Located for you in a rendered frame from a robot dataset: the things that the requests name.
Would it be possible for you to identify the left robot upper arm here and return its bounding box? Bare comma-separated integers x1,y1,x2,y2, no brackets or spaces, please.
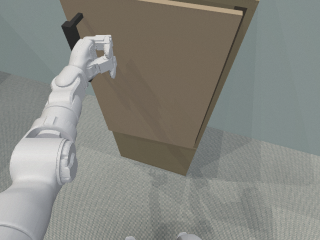
0,138,78,240

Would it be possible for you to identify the handle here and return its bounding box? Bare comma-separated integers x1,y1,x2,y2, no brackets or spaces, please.
61,12,93,82

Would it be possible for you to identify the robot right shin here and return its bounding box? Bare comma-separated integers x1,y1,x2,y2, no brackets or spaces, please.
177,232,187,238

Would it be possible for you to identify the robot left hand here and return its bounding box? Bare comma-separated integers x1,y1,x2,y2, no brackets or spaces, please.
68,35,117,81

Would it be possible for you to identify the left robot forearm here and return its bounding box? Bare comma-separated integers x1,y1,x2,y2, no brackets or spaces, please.
9,65,89,181

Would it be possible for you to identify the cupboard door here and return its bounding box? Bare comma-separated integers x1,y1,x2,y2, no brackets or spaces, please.
59,0,243,149

